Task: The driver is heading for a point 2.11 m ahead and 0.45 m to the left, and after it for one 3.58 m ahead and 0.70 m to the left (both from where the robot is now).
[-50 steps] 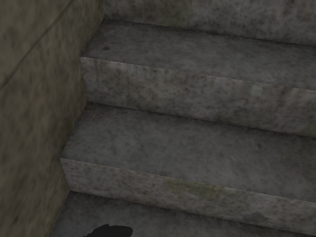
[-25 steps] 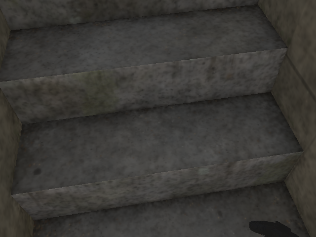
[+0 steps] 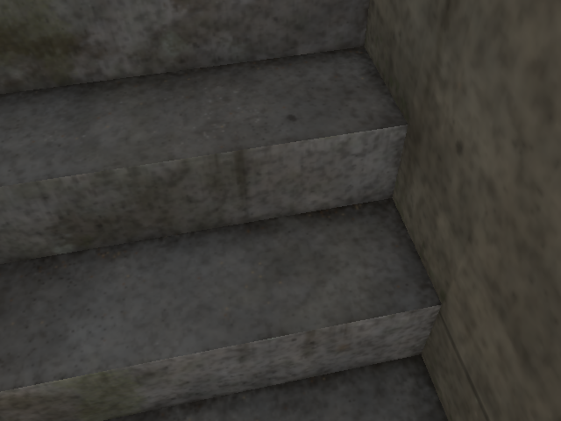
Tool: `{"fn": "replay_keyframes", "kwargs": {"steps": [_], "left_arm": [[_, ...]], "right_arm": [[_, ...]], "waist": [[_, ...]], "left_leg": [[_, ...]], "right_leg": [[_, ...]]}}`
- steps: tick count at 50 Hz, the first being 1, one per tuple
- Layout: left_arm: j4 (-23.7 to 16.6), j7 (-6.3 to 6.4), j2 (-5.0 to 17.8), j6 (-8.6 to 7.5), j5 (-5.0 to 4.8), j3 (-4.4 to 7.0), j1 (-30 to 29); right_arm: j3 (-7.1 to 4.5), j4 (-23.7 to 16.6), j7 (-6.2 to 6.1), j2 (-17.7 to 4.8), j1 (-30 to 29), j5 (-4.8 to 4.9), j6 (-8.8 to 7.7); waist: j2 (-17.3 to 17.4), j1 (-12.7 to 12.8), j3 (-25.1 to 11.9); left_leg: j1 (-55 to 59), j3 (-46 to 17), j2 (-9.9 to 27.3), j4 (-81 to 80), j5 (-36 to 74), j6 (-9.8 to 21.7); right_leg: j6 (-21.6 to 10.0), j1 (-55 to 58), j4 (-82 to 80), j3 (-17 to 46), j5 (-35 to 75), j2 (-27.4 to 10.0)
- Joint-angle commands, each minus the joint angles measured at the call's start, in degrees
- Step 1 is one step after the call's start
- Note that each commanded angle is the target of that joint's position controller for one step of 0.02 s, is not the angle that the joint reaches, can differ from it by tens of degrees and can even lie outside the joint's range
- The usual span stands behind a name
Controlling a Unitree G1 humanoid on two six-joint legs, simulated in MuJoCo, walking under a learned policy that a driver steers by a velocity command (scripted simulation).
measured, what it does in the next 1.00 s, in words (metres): climbs, turning left: left foot 0.19 m higher, then right foot 0.19 m higher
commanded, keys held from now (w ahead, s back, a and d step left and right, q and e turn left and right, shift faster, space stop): w+q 0.84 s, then w+e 0.16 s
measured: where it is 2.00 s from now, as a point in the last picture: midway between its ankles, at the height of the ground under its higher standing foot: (9, 24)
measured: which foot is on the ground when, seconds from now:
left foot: up 0.00-0.38, down 0.40-0.84, up 0.86-1.00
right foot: down 0.00-0.40, up 0.42-0.82, down 0.84-1.00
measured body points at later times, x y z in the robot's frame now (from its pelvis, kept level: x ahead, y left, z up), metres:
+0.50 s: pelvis +0.27 +0.07 +0.17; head +0.27 +0.05 +0.62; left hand +0.30 +0.33 +0.04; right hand +0.46 -0.17 +0.07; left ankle +0.30 +0.10 -0.48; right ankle +0.16 -0.12 -0.34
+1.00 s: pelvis +0.52 +0.18 +0.39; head +0.51 +0.20 +0.84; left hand +0.33 +0.39 +0.24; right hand +0.83 +0.11 +0.34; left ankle +0.42 +0.28 -0.01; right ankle +0.54 +0.03 -0.29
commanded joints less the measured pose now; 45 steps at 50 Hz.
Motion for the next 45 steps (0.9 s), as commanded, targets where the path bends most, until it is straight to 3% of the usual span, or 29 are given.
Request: {"fn": "replay_keyframes", "kwargs": {"steps": [1,4,6,8,10,12,14,15,17,19,20,21,22,23,24,25,26,27,29,30,31,33,36,39,41,42,43,44,45], "left_arm": [[5.3,-1.49,-4.7,-2.52,0.69,0.22,5.2],[7.8,0.08,-2.9,-1.79,2.38,-0.5,7.9],[7.3,0.62,-1.9,-1.57,2.43,-1.98,5.9],[6.7,1.4,2.8,-0.9,1.82,-1.86,5.4],[7.7,2.56,7.0,-0.49,1.69,-0.83,12.0],[10.7,3.75,9.7,-0.03,1.12,-0.09,20.1],[13.6,4.32,8.6,0.32,-1.54,-0.21,22.8],[14.8,4.59,8.2,0.48,-1.56,-1.14,22.8],[15.1,5.33,14.7,0.44,-2.42,-0.06,24.6],[10.2,5.62,23.4,1.25,-1.44,2.87,16.3],[8.0,5.18,25.4,0.79,-3.02,4.41,12.0],[5.0,5.05,25.7,-0.64,-3.17,5.91,6.5],[-2.4,3.2,10.7,-3.48,1.7,3.08,1.3],[-2.5,0.5,5.6,-7.58,1.83,3.29,-5.6],[-6.7,-0.82,-1.2,-9.32,0.11,1.77,-8.7],[-11.7,-0.23,-6.5,-9.2,0.65,-0.57,-13.1],[-12.9,0.47,-9.9,-8.61,0.63,-2.74,-11.6],[-12.8,0.6,-10.3,-8.19,0.18,-4.2,-8.0],[-13.4,0.52,-7.0,-6.33,-0.86,-4.21,-1.4],[-14.9,0.64,-7.9,-5.04,-1.67,-4.84,-4.8],[-15.8,1.41,-7.7,-4.08,-0.45,-5.39,-5.7],[-19.4,1.85,-6.7,-3.31,1.66,-5.8,-15.5],[-23.9,3.56,-9.9,-3.91,2.64,-6.84,-28.5],[-19.6,4.43,-2.2,-4.99,0.98,-2.69,-14.6],[-15.4,3.91,9.3,-3.43,0.49,2.52,5.6],[-10.3,2.7,12.0,-3.32,0.45,3.61,14.5],[-2.5,1.96,15.1,-2.23,0.5,4.67,22.1],[-0.5,3.39,9.3,-1.26,1.92,3.6,17.7],[1.9,3.47,2.1,-1.38,-0.08,2.43,17.6]], "right_arm": [[3.78,-9.6,-0.76,9.1,-4.6,-0.48,0.55],[6.59,-12.2,-1.16,13.0,-6.7,0.44,3.22],[8.03,-15.4,-1.36,12.6,-9.1,0.06,4.56],[8.78,-19.6,-1.33,9.6,-12.4,-0.6,4.88],[9.39,-22.7,-0.28,7.5,-21.8,0.48,5.25],[10.15,-24.8,0.56,9.9,-25.6,0.67,5.84],[10.45,-27.1,2.66,8.8,-31.9,1.57,4.81],[10.78,-28.0,3.02,9.1,-32.4,1.21,4.48],[9.96,-29.6,3.66,7.1,-32.3,2.03,3.89],[5.32,-27.0,3.42,-3.1,-16.0,-0.86,4.74],[3.24,-25.3,3.05,-6.1,-10.2,-1.7,5.82],[1.14,-21.2,2.6,-8.3,-0.6,-2.94,7.16],[-1.71,-18.0,0.32,-18.1,1.9,-3.0,7.74],[0.79,-15.3,-1.68,-11.4,7.9,-5.75,5.42],[1.54,-10.2,-1.0,-7.5,12.3,-5.06,3.05],[1.42,-6.4,0.44,-5.9,10.8,-3.15,1.62],[2.36,-4.2,1.79,-1.0,7.8,-2.87,1.66],[3.16,-4.1,2.78,2.0,3.9,-3.48,1.97],[3.64,-5.6,3.7,3.2,-4.3,-2.78,2.18],[3.56,-4.2,4.07,1.9,-4.5,-3.49,1.65],[3.14,-3.7,4.65,-1.8,-4.6,-4.08,0.81],[3.06,-1.4,4.25,-2.6,0.8,-2.88,1.28],[0.97,1.3,-0.33,-5.6,15.8,-1.53,3.97],[-0.23,-2.4,-2.02,-9.3,4.2,-2.77,4.18],[-2.15,-8.2,-1.76,-14.7,-6.9,-2.15,1.84],[-1.78,-11.7,-0.76,-13.0,-15.7,-1.68,1.17],[0.82,-14.5,0.55,-5.0,-22.7,-2.97,-0.3],[1.29,-12.5,1.79,1.0,-9.7,-1.25,-1.59],[2.31,-13.6,3.18,3.7,-7.0,-1.75,-2.31]], "waist": [[-3.6,-1.0,0.3],[-3.0,-2.7,4.1],[-4.6,-5.2,6.4],[-7.3,-7.4,5.6],[-9.9,-2.1,3.7],[-8.4,0.4,1.5],[-6.0,1.9,2.1],[-7.2,0.6,-0.9],[-15.3,-2.0,-9.5],[-16.3,-10.2,-17.9],[-16.3,-12.8,-19.0],[-14.2,-16.2,-17.2],[20.0,-8.4,-16.9],[9.6,-11.0,-20.2],[4.9,-8.4,-13.5],[2.6,-3.2,-2.5],[1.2,0.2,2.8],[-0.8,3.4,4.8],[-2.7,10.3,7.6],[2.2,10.7,7.7],[3.5,11.5,6.2],[4.9,8.5,3.3],[11.0,1.1,-3.4],[13.9,8.9,-20.6],[16.4,17.1,-24.6],[10.7,21.6,-26.4],[-16.6,23.4,-20.8],[-32.0,14.4,-24.0],[-20.8,13.8,-16.4]], "left_leg": [[-29.3,-6.1,0.0,19.1,4.3,4.5],[-41.7,-4.9,-0.7,26.1,0.5,4.1],[-45.9,-0.9,-1.7,29.8,-1.0,2.3],[-43.7,2.3,1.3,18.0,1.0,-0.5],[-44.0,12.4,3.8,9.9,-0.3,-3.6],[-48.0,12.0,7.3,15.1,-4.7,-3.0],[-43.1,15.9,8.7,1.0,-11.3,-0.1],[-33.2,20.2,5.9,-3.0,-13.9,2.8],[-11.1,24.6,0.9,-19.9,-16.1,5.6],[4.3,22.2,-6.6,-32.7,-33.5,5.8],[10.9,17.3,-8.3,-50.8,-35.7,5.9],[25.0,-0.9,-4.9,-65.9,-36.2,8.2],[41.0,-48.1,11.7,-82.2,-24.3,19.9],[40.8,-62.6,18.6,-92.2,-20.9,18.0],[36.3,-53.5,18.0,-89.6,-26.4,13.4],[30.1,-40.0,14.9,-87.4,-20.6,9.3],[26.7,-28.4,11.3,-84.2,-16.1,5.7],[19.0,-20.4,9.5,-81.7,-11.8,0.2],[5.1,-5.2,2.8,-82.1,-7.8,-5.7],[0.7,-3.2,1.4,-84.3,-4.2,-4.7],[-1.8,-1.9,-0.3,-85.2,-1.6,-4.6],[-5.8,-2.2,-1.6,-88.5,-0.7,-2.6],[8.1,-8.5,4.0,-97.0,15.5,0.8],[19.5,1.4,6.3,-86.6,80.3,1.7],[24.3,-5.0,10.9,-71.4,105.0,6.7],[22.4,-1.2,6.9,-60.8,99.1,6.5],[5.0,0.7,0.5,-33.4,34.2,3.9],[-19.5,-9.2,-12.1,7.4,-16.3,-1.5],[-32.1,-9.6,-10.8,28.3,-23.6,0.3]], "right_leg": [[-1.5,18.9,-34.9,22.1,6.2,-11.2],[-0.5,20.0,-38.6,9.9,19.2,-11.6],[-0.9,13.7,-41.8,2.1,22.6,-9.5],[-0.9,9.0,-46.1,-3.6,19.0,-6.5],[-4.7,13.9,-54.7,-3.2,13.2,-7.3],[-5.5,28.7,-55.8,-0.7,17.9,-9.7],[-5.0,38.0,-57.9,-6.0,38.0,-9.8],[-5.2,38.0,-55.8,-9.7,72.1,-9.4],[-7.6,40.9,-50.5,-8.9,118.9,-12.4],[-12.0,48.6,-33.1,-5.3,141.7,-15.3],[-12.1,50.9,-22.9,-4.6,129.1,-15.4],[-10.8,37.5,-7.4,0.9,99.5,-14.5],[-2.9,-5.2,29.2,4.9,13.8,7.1],[-3.7,-15.2,65.0,30.0,10.6,12.5],[-5.3,-27.9,75.8,29.7,11.1,10.9],[-5.9,-35.0,78.1,22.1,12.3,7.4],[-5.6,-42.1,84.1,19.1,13.0,7.3],[-5.8,-42.3,87.3,17.2,14.9,5.1],[-5.3,-37.9,78.1,13.5,19.4,2.8],[-4.9,-38.6,80.6,9.0,18.6,3.5],[-4.9,-36.4,76.9,6.9,20.4,3.5],[-3.5,-31.5,63.6,1.4,25.0,4.4],[-0.6,-28.0,49.2,-5.3,20.5,5.7],[-3.3,-0.4,34.3,-3.8,1.1,10.1],[-3.6,19.0,9.5,9.1,-17.3,10.0],[-4.9,29.6,-6.2,13.0,-13.1,8.8],[-12.5,39.2,-19.7,28.3,25.1,0.4],[-26.4,46.3,-29.0,64.4,37.6,-13.6],[-25.6,41.9,-32.4,67.7,19.9,-14.3]]}}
